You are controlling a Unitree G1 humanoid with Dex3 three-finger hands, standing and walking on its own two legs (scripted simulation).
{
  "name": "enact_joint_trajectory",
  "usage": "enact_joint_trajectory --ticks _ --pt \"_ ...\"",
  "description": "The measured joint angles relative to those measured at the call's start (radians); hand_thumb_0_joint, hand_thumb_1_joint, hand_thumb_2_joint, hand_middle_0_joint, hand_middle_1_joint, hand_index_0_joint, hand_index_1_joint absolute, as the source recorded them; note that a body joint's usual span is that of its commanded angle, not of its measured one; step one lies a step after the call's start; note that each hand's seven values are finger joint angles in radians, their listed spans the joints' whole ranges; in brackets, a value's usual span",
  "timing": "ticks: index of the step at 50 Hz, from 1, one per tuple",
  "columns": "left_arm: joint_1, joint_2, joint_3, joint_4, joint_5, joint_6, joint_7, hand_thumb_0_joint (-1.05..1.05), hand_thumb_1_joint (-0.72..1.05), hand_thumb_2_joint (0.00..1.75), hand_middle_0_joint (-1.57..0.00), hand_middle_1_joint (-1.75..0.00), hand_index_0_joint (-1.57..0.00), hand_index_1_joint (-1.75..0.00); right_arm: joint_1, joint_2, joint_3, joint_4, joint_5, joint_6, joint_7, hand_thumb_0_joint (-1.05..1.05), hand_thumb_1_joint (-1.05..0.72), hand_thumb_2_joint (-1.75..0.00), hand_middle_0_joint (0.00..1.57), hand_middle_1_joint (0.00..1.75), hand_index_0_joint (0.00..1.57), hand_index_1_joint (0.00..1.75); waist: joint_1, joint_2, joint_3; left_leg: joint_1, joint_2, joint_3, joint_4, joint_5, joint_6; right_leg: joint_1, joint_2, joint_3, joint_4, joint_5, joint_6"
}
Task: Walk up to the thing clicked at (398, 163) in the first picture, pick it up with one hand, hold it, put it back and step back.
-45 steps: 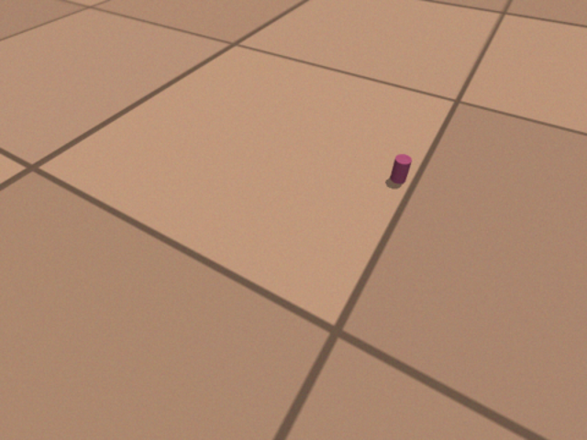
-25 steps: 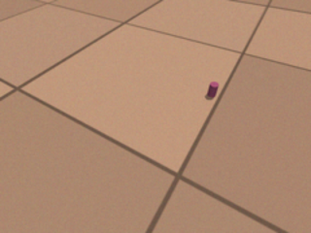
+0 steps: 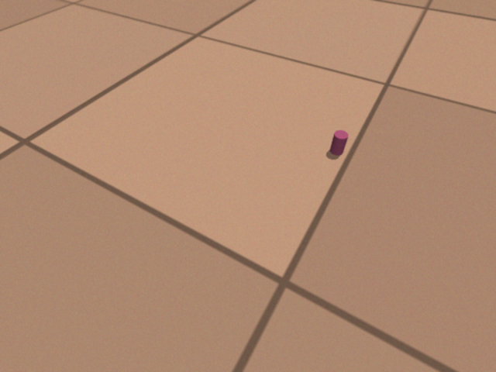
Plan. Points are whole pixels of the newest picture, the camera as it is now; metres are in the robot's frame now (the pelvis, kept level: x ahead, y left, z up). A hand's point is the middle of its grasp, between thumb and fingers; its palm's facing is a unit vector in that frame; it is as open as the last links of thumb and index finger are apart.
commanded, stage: stand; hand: left
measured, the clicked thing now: (338, 143) +1.43 -0.48 -0.72
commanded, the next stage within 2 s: walk up in 0.22 s
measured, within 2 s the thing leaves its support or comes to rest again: neither
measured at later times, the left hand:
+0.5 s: hand (130, 366) +0.15 +0.24 -0.14, palm faces -0.18 -0.91 -0.37, open 7.4 cm
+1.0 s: hand (214, 267) +0.36 +0.11 -0.18, palm faces -0.32 -0.89 -0.31, open 7.4 cm
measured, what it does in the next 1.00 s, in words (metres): walks ahead, turning right: right foot, then left foot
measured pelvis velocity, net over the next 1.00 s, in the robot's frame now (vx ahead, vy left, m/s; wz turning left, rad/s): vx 0.26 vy -0.14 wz -0.33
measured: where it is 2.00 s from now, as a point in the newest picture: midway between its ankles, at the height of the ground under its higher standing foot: (331, 264)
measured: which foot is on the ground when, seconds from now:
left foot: down 0.00-0.58, up 0.60-0.94, down 0.96-1.00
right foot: down 0.00-0.26, up 0.28-0.54, down 0.56-1.00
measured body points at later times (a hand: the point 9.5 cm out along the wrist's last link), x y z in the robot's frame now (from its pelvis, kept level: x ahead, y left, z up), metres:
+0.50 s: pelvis +0.04 -0.05 -0.01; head +0.05 -0.06 +0.44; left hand +0.16 +0.28 -0.11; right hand +0.05 -0.40 -0.12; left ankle +0.00 +0.12 -0.75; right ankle +0.10 -0.22 -0.72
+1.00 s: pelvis +0.26 -0.14 -0.03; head +0.28 -0.13 +0.42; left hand +0.38 +0.16 -0.16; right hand +0.26 -0.48 -0.12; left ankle +0.39 -0.06 -0.75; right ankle +0.12 -0.23 -0.74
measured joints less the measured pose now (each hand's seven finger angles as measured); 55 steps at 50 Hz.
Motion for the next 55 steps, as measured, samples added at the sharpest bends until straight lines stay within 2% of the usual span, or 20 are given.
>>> enact_joint_trajectory --ticks 11,13,14,16,18,20,25,28,29,30,32,35,38,42,47,49,50,53,55 --pt "-0.004 0.002 0.001 -0.002 0.001 0.001 0.001 0.0 0.91 0.9 -0.21 -0.3 -0.2 -0.3 0.001 -0.001 -0.001 -0.001 -0.001 0.001 -0.001 0.01 -0.9 -0.9 0.2 0.3 0.2 0.3 -0.001 0.0 -0.003 0.004 -0.002 0.0 -0.004 0.001 0.002 0.005 -0.002 0.0 -0.006 0.002 0.002" --pt "0.024 0.009 0.029 -0.038 0.015 0.011 -0.026 0.0 0.91 0.9 -0.21 -0.3 -0.2 -0.3 0.012 0.001 -0.026 -0.027 -0.015 -0.01 0.013 0.01 -0.9 -0.9 0.21 0.3 0.2 0.3 0.008 -0.008 -0.012 -0.013 0.001 0.025 0.036 -0.058 0.019 -0.039 0.001 0.022 0.075 -0.085 -0.014" --pt "0.042 0.017 0.041 -0.052 0.02 0.018 -0.041 0.0 0.91 0.9 -0.21 -0.3 -0.2 -0.3 0.019 -0.001 -0.041 -0.045 -0.021 -0.022 0.019 0.01 -0.9 -0.9 0.21 0.3 0.2 0.3 0.012 -0.012 -0.019 -0.017 0.005 0.045 0.047 -0.073 0.025 -0.084 0.0 0.025 0.166 -0.142 -0.02" --pt "0.066 0.033 0.057 -0.067 0.031 0.036 -0.064 0.0 0.91 0.9 -0.21 -0.3 -0.2 -0.3 0.035 -0.014 -0.063 -0.084 -0.026 -0.046 0.024 0.01 -0.9 -0.9 0.21 0.3 0.2 0.3 0.004 -0.007 -0.025 -0.017 0.022 0.076 0.05 -0.054 0.03 -0.19 -0.001 0.02 0.368 -0.193 -0.02" --pt "0.076 0.057 0.07 -0.079 0.034 0.043 -0.084 0.01 0.91 0.9 -0.21 -0.3 -0.2 -0.3 0.058 -0.028 -0.078 -0.109 -0.03 -0.061 0.022 0.01 -0.9 -0.9 0.21 0.3 0.2 0.3 -0.01 -0.013 -0.021 -0.003 0.031 0.091 0.041 -0.061 0.024 -0.274 -0.02 0.029 0.496 -0.192 -0.019" --pt "0.084 0.08 0.084 -0.1 0.03 0.042 -0.103 0.01 0.91 0.9 -0.21 -0.3 -0.2 -0.3 0.086 -0.047 -0.089 -0.116 -0.035 -0.064 0.022 0.01 -0.9 -0.9 0.21 0.3 0.2 0.3 -0.013 -0.017 -0.018 0.023 0.043 0.104 0.024 -0.07 0.014 -0.325 -0.051 0.035 0.535 -0.181 -0.015" --pt "0.117 0.112 0.105 -0.141 0.022 0.034 -0.134 0.01 0.91 0.9 -0.2 -0.3 -0.2 -0.3 0.121 -0.108 -0.116 -0.114 -0.049 -0.051 0.032 0.01 -0.9 -0.9 0.21 0.3 0.2 0.3 -0.001 -0.004 -0.016 0.091 0.093 0.158 0.048 -0.136 -0.027 -0.339 -0.122 0.014 0.4 -0.119 -0.008" --pt "0.136 0.128 0.113 -0.144 0.027 0.02 -0.13 0.01 0.91 0.9 -0.2 -0.3 -0.2 -0.3 0.126 -0.131 -0.121 -0.123 -0.047 -0.045 0.035 0.01 -0.9 -0.9 0.21 0.3 0.2 0.3 -0.002 0.0 -0.025 0.097 0.132 0.184 0.162 -0.241 -0.033 -0.292 -0.123 -0.018 0.313 -0.05 -0.007" --pt "0.133 0.121 0.117 -0.143 0.029 0.011 -0.122 0.01 0.91 0.9 -0.2 -0.3 -0.2 -0.3 0.125 -0.143 -0.123 -0.124 -0.046 -0.04 0.033 0.01 -0.9 -0.9 0.21 0.3 0.2 0.3 -0.002 0.027 -0.019 0.079 0.168 0.168 0.243 -0.289 -0.011 -0.289 -0.096 -0.033 0.343 -0.043 0.003" --pt "0.13 0.111 0.12 -0.149 0.03 -0.001 -0.112 0.01 0.91 0.9 -0.2 -0.3 -0.2 -0.3 0.125 -0.149 -0.123 -0.124 -0.044 -0.031 0.029 0.01 -0.9 -0.9 0.21 0.3 0.2 0.3 -0.001 0.054 -0.014 0.037 0.189 0.123 0.365 -0.329 0.013 -0.29 -0.071 -0.051 0.384 -0.076 0.005" --pt "0.138 0.089 0.116 -0.17 0.023 -0.02 -0.096 0.0 0.91 0.9 -0.2 -0.3 -0.2 -0.3 0.121 -0.141 -0.112 -0.125 -0.034 -0.012 0.029 0.01 -0.9 -0.9 0.2 0.3 0.2 0.3 0.016 0.06 -0.013 -0.073 0.14 0.048 0.61 -0.352 0.018 -0.28 -0.051 -0.056 0.413 -0.125 -0.004" --pt "0.165 0.047 0.091 -0.185 0.005 -0.029 -0.084 0.0 0.91 0.9 -0.2 -0.3 -0.2 -0.3 0.096 -0.123 -0.089 -0.135 -0.015 -0.018 0.043 0.01 -0.91 -0.9 0.2 0.3 0.2 0.3 0.037 0.064 0.002 -0.216 0.081 0.047 0.773 -0.271 0.024 -0.201 -0.023 -0.044 0.318 -0.113 -0.024" --pt "0.202 0.031 0.071 -0.189 0.0 -0.034 -0.075 0.0 0.9 0.9 -0.21 -0.3 -0.2 -0.3 0.084 -0.093 -0.072 -0.17 -0.005 -0.037 0.057 0.01 -0.91 -0.9 0.2 0.3 0.2 0.3 0.049 0.055 0.014 -0.315 0.074 0.061 0.717 -0.201 0.032 -0.115 0.003 -0.024 0.212 -0.09 -0.031" --pt "0.241 0.038 0.062 -0.195 -0.001 -0.034 -0.069 0.0 0.9 0.9 -0.21 -0.3 -0.21 -0.3 0.087 -0.062 -0.066 -0.211 -0.013 -0.045 0.077 0.01 -0.9 -0.9 0.2 0.3 0.2 0.3 0.052 0.035 0.016 -0.38 0.093 0.045 0.518 -0.138 0.019 -0.037 0.031 -0.005 0.151 -0.112 -0.038" --pt "0.255 0.058 0.058 -0.219 0.005 -0.04 -0.069 0.01 0.9 0.9 -0.21 -0.3 -0.21 -0.3 0.108 -0.06 -0.078 -0.218 -0.021 -0.049 0.082 0.01 -0.9 -0.9 0.21 0.3 0.2 0.3 0.05 0.01 0.004 -0.349 0.094 0.054 0.297 -0.015 0.01 0.028 0.038 0.007 0.177 -0.21 -0.016" --pt "0.257 0.07 0.057 -0.227 0.005 -0.041 -0.066 0.01 0.9 0.9 -0.21 -0.3 -0.21 -0.3 0.113 -0.061 -0.088 -0.224 -0.025 -0.064 0.075 0.01 -0.9 -0.9 0.21 0.3 0.2 0.3 0.04 -0.021 0.001 -0.31 0.067 0.08 0.263 0.049 0.018 0.019 0.011 0.026 0.273 -0.285 -0.016" --pt "0.249 0.073 0.059 -0.224 0.003 -0.039 -0.06 0.01 0.9 0.9 -0.21 -0.3 -0.21 -0.3 0.11 -0.058 -0.093 -0.23 -0.031 -0.074 0.068 0.01 -0.9 -0.9 0.21 0.3 0.2 0.3 0.034 -0.043 0.007 -0.304 0.055 0.103 0.295 0.021 0.021 -0.019 -0.006 0.046 0.381 -0.295 -0.033" --pt "0.223 0.074 0.046 -0.217 0.002 -0.03 -0.045 0.01 0.91 0.9 -0.21 -0.3 -0.2 -0.3 0.119 -0.051 -0.093 -0.253 -0.021 -0.09 0.058 0.01 -0.9 -0.9 0.21 0.3 0.2 0.3 -0.003 -0.048 0.011 -0.255 0.063 0.129 0.32 -0.062 0.031 -0.17 0.026 0.083 0.706 -0.27 -0.058" --pt "0.205 0.087 0.041 -0.219 0.0 -0.036 -0.047 0.01 0.91 0.9 -0.21 -0.3 -0.2 -0.3 0.14 -0.043 -0.086 -0.256 -0.012 -0.089 0.054 0.01 -0.9 -0.9 0.21 0.3 0.2 0.3 -0.022 -0.055 0.007 -0.192 0.065 0.142 0.267 -0.07 0.028 -0.258 0.022 0.071 0.79 -0.21 -0.057"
